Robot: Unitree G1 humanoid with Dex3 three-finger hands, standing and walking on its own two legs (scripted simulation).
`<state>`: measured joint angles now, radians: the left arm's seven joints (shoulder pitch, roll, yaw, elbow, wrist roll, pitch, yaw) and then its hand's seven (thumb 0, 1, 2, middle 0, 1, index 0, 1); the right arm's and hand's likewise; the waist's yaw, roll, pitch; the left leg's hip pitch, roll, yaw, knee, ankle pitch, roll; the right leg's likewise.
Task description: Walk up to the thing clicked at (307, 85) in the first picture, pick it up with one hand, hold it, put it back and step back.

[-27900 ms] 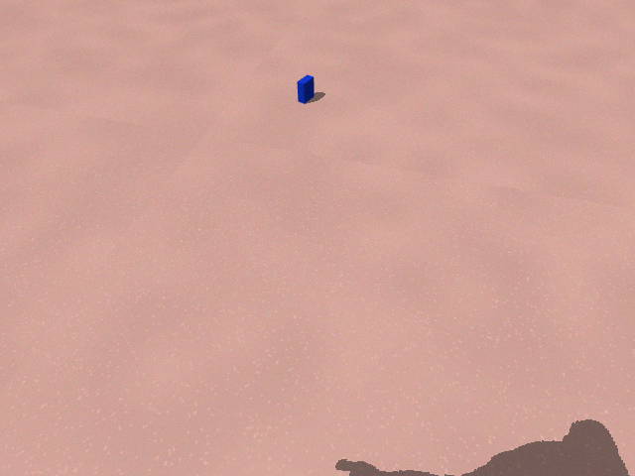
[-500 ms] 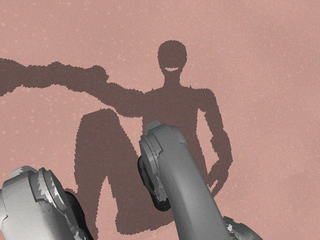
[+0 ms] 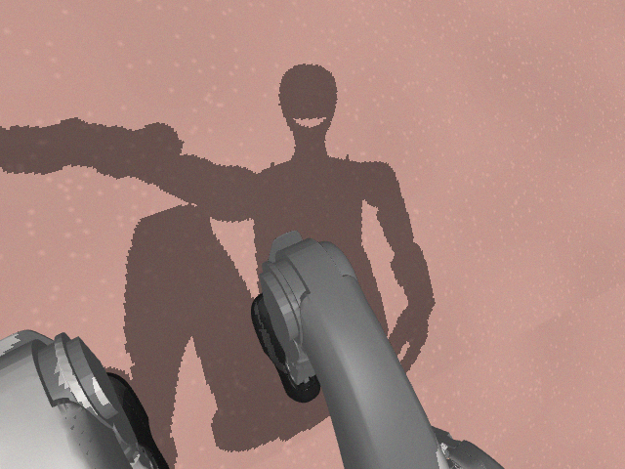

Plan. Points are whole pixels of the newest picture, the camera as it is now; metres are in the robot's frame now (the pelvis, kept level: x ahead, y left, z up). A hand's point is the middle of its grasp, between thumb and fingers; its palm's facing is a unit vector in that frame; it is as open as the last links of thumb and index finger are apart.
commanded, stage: open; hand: left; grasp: from above
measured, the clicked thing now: out of the picture +0.47 +0.37 -0.27
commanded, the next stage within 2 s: withdraw in 0.74 s
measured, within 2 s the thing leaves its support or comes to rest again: neither
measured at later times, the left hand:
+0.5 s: hand out of the picture +0.47 +0.36 -0.19, palm faces -0.12 -0.38 -0.92, open 12.8 cm
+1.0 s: hand out of the picture +0.47 +0.36 -0.19, palm faces -0.09 -0.39 -0.92, open 13.9 cm
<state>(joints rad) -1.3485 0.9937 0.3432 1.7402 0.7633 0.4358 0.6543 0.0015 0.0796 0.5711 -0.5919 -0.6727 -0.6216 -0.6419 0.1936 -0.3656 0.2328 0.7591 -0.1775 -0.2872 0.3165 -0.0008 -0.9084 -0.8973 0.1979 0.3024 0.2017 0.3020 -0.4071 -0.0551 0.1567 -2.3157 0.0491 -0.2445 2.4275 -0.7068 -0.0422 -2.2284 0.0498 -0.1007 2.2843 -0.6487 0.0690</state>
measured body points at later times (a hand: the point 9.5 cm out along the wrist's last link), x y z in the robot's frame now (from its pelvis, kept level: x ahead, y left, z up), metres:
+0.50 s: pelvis +0.00 +0.00 +0.00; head +0.30 +0.08 +0.33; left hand +0.47 +0.38 -0.14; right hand +0.00 -0.25 -0.06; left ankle +0.06 +0.14 -0.30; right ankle +0.11 -0.13 -0.30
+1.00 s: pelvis +0.00 +0.00 +0.01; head +0.29 +0.09 +0.33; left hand +0.48 +0.37 -0.14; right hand -0.01 -0.25 -0.05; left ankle +0.06 +0.14 -0.30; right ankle +0.11 -0.13 -0.30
